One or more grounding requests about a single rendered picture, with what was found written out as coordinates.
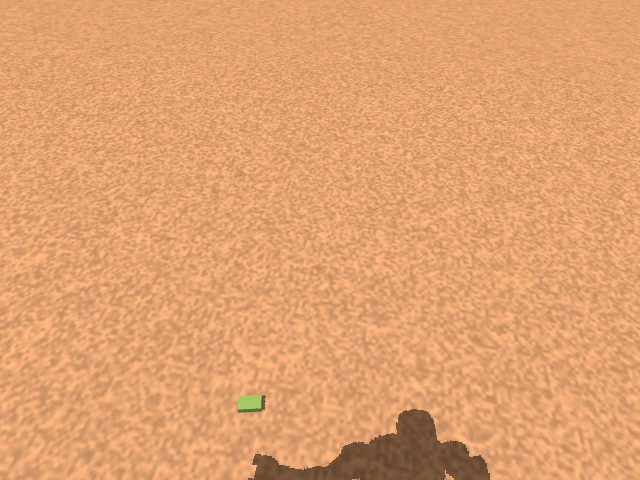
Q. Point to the small box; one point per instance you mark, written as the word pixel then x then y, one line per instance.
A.
pixel 252 403

